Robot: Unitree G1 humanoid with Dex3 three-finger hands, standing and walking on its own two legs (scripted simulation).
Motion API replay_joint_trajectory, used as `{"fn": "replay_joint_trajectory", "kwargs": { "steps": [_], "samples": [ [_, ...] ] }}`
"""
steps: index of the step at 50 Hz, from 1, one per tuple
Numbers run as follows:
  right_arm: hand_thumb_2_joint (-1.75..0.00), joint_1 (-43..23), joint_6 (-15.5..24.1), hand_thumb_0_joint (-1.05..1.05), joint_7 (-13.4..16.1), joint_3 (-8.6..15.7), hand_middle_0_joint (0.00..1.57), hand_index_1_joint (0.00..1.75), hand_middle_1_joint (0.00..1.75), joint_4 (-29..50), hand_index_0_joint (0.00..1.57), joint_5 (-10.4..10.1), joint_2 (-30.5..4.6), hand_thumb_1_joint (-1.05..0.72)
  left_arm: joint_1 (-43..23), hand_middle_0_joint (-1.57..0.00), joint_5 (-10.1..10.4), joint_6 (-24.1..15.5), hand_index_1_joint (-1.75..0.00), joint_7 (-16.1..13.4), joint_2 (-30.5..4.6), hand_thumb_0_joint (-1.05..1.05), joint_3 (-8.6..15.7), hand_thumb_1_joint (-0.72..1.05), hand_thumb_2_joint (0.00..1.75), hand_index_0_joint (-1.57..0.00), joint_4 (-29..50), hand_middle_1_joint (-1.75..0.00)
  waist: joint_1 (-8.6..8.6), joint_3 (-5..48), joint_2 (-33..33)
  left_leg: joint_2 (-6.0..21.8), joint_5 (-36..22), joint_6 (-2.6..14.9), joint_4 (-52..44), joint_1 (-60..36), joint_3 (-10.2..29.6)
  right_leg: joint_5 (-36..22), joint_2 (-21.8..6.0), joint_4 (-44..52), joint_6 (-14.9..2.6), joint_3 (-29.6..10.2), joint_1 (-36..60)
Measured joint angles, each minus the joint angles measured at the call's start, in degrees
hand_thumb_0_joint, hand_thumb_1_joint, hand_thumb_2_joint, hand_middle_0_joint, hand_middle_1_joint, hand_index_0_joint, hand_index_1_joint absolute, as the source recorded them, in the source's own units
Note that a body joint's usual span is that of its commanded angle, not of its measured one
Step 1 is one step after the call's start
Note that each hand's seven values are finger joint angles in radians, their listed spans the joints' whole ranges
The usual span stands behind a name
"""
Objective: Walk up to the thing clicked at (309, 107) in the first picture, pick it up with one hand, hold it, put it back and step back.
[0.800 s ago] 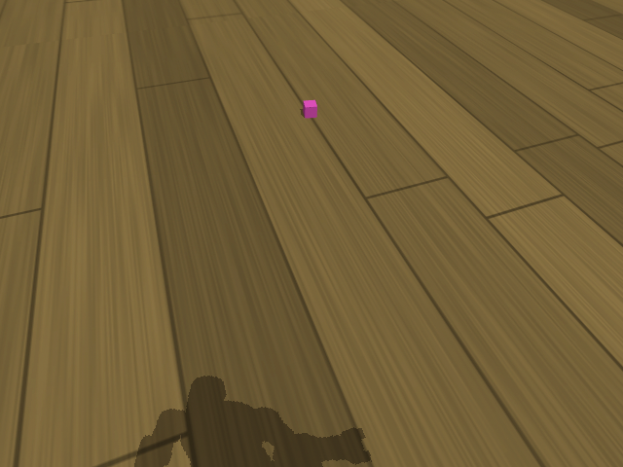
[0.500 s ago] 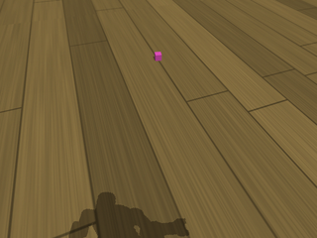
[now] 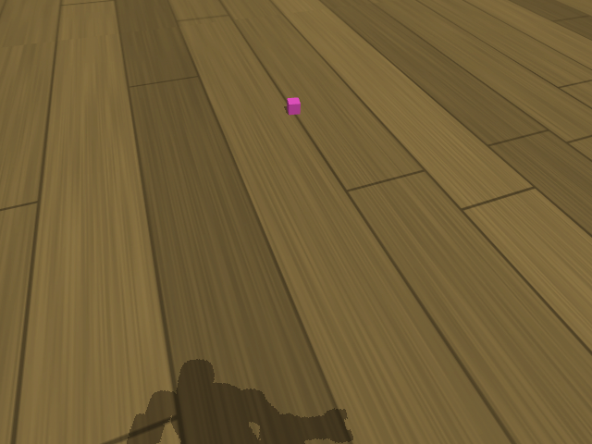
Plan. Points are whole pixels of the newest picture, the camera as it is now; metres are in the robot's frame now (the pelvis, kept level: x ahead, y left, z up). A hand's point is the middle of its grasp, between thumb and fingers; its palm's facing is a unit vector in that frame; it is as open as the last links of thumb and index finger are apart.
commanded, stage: stand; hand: left
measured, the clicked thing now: (293, 106) +2.01 -0.05 -0.75
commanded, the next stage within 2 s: walk up in 0.32 s
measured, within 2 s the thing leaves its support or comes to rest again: neither
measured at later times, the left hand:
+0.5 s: hand out of the picture +0.11 +0.26 -0.14, palm faces -0.10 -0.93 -0.36, open 7.4 cm
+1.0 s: hand (229, 367) +0.26 +0.11 -0.14, palm faces -0.09 -0.92 -0.37, open 7.4 cm
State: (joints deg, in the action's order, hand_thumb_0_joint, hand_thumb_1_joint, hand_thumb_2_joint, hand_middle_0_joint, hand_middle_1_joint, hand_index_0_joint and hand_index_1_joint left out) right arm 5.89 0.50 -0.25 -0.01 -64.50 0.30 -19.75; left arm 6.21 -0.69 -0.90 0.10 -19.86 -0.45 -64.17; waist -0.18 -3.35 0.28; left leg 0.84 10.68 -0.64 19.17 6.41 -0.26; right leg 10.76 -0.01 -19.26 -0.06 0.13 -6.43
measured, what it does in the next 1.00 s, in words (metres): walks ahead: right foot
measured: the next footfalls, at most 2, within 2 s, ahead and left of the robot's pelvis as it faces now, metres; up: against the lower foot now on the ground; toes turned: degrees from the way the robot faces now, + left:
right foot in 0.66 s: +0.20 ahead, -0.23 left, +0.00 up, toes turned -12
left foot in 1.18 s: +0.54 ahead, -0.06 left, +0.00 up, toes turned -3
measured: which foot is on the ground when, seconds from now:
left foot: down 0.00-0.68, up 0.70-1.00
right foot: down 0.00-0.36, up 0.38-0.64, down 0.66-1.00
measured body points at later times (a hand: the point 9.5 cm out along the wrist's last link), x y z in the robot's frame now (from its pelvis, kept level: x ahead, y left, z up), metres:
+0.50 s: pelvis +0.02 -0.02 +0.00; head +0.02 -0.03 +0.45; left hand +0.12 +0.31 -0.11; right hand +0.07 -0.35 -0.12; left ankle +0.00 +0.12 -0.75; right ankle +0.04 -0.15 -0.71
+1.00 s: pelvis +0.22 -0.16 +0.00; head +0.22 -0.18 +0.45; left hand +0.26 +0.15 -0.11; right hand +0.28 -0.49 -0.13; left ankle +0.36 -0.01 -0.69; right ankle +0.16 -0.22 -0.75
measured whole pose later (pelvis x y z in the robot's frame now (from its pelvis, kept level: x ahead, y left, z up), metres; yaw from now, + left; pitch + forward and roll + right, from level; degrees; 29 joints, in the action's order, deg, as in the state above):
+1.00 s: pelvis +0.22 -0.16 +0.00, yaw -8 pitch -2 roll +0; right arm 10.6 1.2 -6.3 4.5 -54.6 1.3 -24.5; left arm 20.3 -0.6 -5.8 3.6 -21.3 2.9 -56.4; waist -2.8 -1.5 -3.7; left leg 6.4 5.7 -0.5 50.7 33.7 1.4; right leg 14.7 3.6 -17.9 -4.2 5.3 -1.9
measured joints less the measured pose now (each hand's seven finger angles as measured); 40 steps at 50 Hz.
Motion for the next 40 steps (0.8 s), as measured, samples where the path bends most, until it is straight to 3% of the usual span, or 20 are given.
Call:
{"fn": "replay_joint_trajectory", "kwargs": {
  "steps": [16,20,23,27,31,33,34,35,37,40],
  "samples": [
    [-0.9,0.3,0.1,0.0,0.0,-0.1,0.2,0.3,0.3,-0.1,0.2,0.0,0.0,-0.91,0.4,-0.21,0.0,0.1,-0.3,0.1,-0.1,0.0,0.1,0.91,0.9,-0.21,-0.2,-0.3,-0.14,-0.1,-0.2,-0.1,-0.1,0.0,-0.4,-0.3,0.0,0.0,-0.1,0.1,-0.01,0.0,0.2],
    [-0.9,2.7,2.0,0.0,-2.0,2.8,0.2,0.3,0.3,2.9,0.2,1.6,-0.3,-0.91,3.4,-0.21,-1.5,0.7,-0.3,3.0,-1.4,0.0,2.7,0.9,0.89,-0.21,2.1,-0.3,-0.76,2.5,0.7,-0.2,7.8,2.23,3.2,1.1,-2.3,12.3,-0.5,-14.1,-1.29,-0.6,-6.8],
    [-0.9,4.8,3.5,0.0,-2.3,4.3,0.21,0.3,0.3,4.9,0.2,1.8,-1.5,-0.9,4.0,-0.21,-1.9,1.1,-0.3,4.4,-3.1,0.01,3.6,0.9,0.89,-0.21,2.8,-0.3,0.51,3.0,0.1,0.8,6.2,2.88,1.2,-0.4,-2.8,13.1,-0.8,-25.9,-1.33,-0.6,-13.9],
    [-0.9,7.2,3.4,0.0,-2.7,5.4,0.21,0.3,0.3,5.2,0.2,2.4,-3.7,-0.9,4.0,-0.21,-1.6,0.3,-0.3,6.1,-5.9,0.01,4.8,0.91,0.9,-0.21,5.1,-0.3,0.85,2.5,0.1,2.7,4.6,2.17,-1.3,-4.1,-3.9,11.6,-3.9,-26.8,-0.22,-0.4,-19.0],
    [-0.9,8.5,2.9,0.0,-3.2,6.2,0.21,0.3,0.3,5.1,0.2,2.5,-6.1,-0.9,4.9,-0.2,-1.5,0.2,-0.3,6.9,-7.7,0.01,5.9,0.91,0.9,-0.2,6.5,-0.3,0.92,3.1,0.0,4.5,8.2,-0.23,0.8,-7.4,-5.5,6.9,-6.2,-20.9,0.34,0.8,-19.1],
    [-0.9,8.9,2.4,0.0,-3.3,6.4,0.2,0.3,0.3,5.2,0.2,2.5,-7.2,-0.9,5.7,-0.2,-1.4,-0.3,-0.3,6.8,-8.2,0.01,6.2,0.91,0.9,-0.2,6.8,-0.3,0.85,4.1,-0.4,5.8,12.5,-0.24,5.1,-7.7,-5.9,3.5,-6.4,-17.4,0.27,1.9,-17.0],
    [-0.9,8.8,2.1,0.0,-3.1,6.5,0.2,0.3,0.3,5.2,0.2,2.5,-7.9,-0.9,5.7,-0.2,-1.5,-0.9,-0.3,6.5,-7.9,0.01,6.5,0.91,0.9,-0.2,6.8,-0.3,0.67,4.1,-1.6,7.4,15.7,0.97,9.7,-6.6,-5.4,0.8,-5.2,-18.3,0.08,2.7,-16.7],
    [-0.9,8.6,1.7,0.0,-2.8,6.6,0.2,0.3,0.3,5.1,0.2,2.5,-8.4,-0.9,5.5,-0.2,-1.7,-1.7,-0.3,6.0,-7.3,0.0,6.7,0.91,0.9,-0.2,7.1,-0.3,0.4,3.9,-3.2,8.7,18.7,2.17,17.3,-4.0,-3.4,2.4,-3.9,-20.9,-0.5,4.0,-16.9],
    [-0.9,8.2,0.6,0.01,-2.6,6.1,0.2,0.3,0.3,5.0,0.2,1.9,-8.2,-0.91,5.7,-0.2,-1.6,-3.0,-0.3,5.0,-5.8,0.0,6.5,0.91,0.9,-0.2,8.3,-0.29,-0.85,3.8,-4.2,6.4,19.1,2.4,33.7,3.4,0.8,5.9,-2.6,-23.1,-1.59,5.2,-16.3],
    [-0.9,6.3,0.6,0.01,-3.3,5.1,0.2,0.3,0.3,5.5,0.2,1.1,-7.1,-0.91,7.7,-0.2,-0.8,-3.5,-0.3,4.5,-3.4,0.0,5.1,0.91,0.9,-0.2,8.7,-0.29,-2.26,3.3,-4.8,3.4,12.5,2.61,45.6,13.1,0.4,5.4,-1.0,-17.1,-2.59,5.6,-11.1]
  ]
}}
